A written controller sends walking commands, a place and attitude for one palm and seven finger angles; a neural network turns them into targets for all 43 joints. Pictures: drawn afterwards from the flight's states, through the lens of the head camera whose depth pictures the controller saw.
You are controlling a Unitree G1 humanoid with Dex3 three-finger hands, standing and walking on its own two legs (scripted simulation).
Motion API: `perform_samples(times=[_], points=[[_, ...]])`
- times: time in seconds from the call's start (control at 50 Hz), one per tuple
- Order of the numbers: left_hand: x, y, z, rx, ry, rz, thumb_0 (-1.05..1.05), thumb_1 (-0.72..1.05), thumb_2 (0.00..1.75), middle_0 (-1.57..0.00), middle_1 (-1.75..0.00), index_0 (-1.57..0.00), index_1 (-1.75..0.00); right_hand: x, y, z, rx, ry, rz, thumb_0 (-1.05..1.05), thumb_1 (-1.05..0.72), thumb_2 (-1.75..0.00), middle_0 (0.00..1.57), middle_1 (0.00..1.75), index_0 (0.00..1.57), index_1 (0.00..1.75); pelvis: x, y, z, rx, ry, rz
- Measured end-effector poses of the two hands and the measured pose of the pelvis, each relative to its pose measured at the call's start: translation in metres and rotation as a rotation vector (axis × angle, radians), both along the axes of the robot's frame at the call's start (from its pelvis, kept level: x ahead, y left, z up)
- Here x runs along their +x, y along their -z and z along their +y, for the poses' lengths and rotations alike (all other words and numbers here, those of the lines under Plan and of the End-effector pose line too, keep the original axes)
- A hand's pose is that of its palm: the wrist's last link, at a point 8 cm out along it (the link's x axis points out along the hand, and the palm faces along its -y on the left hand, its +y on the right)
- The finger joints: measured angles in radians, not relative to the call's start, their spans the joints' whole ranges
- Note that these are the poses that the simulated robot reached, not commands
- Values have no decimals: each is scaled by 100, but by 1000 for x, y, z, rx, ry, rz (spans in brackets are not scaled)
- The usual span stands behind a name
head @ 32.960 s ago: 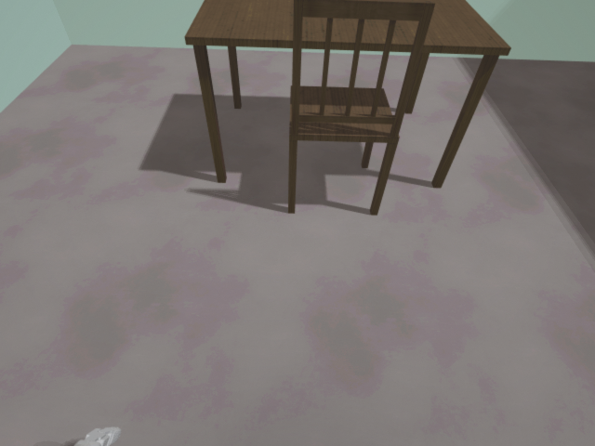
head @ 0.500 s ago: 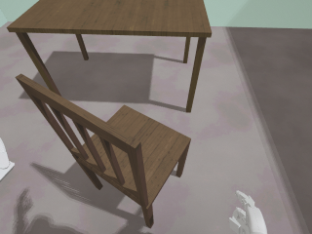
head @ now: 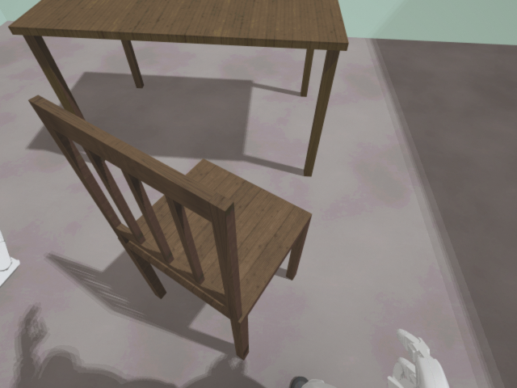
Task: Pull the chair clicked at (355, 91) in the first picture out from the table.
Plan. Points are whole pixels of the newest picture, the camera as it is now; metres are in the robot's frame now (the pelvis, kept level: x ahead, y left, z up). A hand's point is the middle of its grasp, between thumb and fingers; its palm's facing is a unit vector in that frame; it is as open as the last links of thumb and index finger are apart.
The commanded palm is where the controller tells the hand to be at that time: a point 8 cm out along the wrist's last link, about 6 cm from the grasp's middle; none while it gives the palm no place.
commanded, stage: step back with the hand held close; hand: left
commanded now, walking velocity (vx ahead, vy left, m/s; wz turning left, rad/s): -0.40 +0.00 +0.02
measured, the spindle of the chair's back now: (152, 222) +0.41 +0.25 -0.07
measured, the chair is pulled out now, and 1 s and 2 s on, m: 0.60 0.60 0.60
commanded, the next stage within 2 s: stop stepping back and stand still in 1.14 s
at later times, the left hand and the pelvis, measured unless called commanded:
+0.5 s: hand (31, 250) +0.21 +0.25 +0.19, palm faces +0.49 -0.72 -0.49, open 7.4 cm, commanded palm +0.14 +0.29 +0.19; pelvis +0.01 -0.02 -0.01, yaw +2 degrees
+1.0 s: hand (65, 292) +0.18 +0.20 +0.19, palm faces +0.33 -0.78 -0.53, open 7.4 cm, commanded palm +0.09 +0.26 +0.19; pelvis -0.05 -0.04 +0.02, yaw +0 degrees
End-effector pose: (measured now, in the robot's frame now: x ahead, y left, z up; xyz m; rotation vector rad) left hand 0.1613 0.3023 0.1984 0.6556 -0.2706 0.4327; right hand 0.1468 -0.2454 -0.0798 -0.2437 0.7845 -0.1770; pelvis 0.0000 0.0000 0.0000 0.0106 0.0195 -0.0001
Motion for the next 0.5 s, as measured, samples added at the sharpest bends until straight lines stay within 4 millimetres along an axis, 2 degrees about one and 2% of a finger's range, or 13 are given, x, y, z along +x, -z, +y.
perform_samples(times=[0.18, 0.32, 0.5], points=[[3, 9, 0, -23, 13, -1, 2, 88, 90, -22, -30, -22, -30, 4, 3, 7, -3, -16, 17, 1, -90, -90, 20, 30, 20, 30, 0, 2, 3, -6, -4, 22], [8, 4, 1, 23, 39, -30, 2, 88, 90, -22, -30, -22, -30, 17, 0, 13, -10, -30, -8, 1, -90, -90, 20, 30, 20, 30, 5, 5, 1, -9, -15, 22], [9, -6, -18, 32, 58, -125, 2, 88, 90, -22, -30, -22, -30, 37, 2, 8, 10, -58, -51, 1, -90, -90, 21, 30, 20, 30, 10, 9, -15, -10, -29, 17]])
